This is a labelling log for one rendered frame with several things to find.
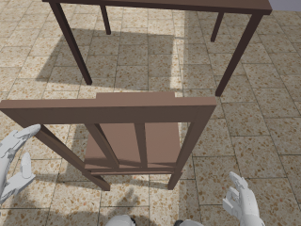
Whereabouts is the table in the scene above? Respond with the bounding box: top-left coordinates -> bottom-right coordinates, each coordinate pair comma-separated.
41,0 -> 273,97

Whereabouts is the chair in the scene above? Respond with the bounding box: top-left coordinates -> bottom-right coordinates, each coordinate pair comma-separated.
0,91 -> 217,191

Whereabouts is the left robot thigh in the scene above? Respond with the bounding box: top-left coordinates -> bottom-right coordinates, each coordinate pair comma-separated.
105,215 -> 135,226

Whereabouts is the right robot hand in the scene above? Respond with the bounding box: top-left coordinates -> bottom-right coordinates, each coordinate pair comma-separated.
222,171 -> 260,220

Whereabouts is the left robot hand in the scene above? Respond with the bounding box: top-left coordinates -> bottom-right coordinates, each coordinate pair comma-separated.
0,124 -> 41,204

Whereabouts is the right robot forearm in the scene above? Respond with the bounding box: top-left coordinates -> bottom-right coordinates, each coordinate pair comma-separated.
240,214 -> 265,226

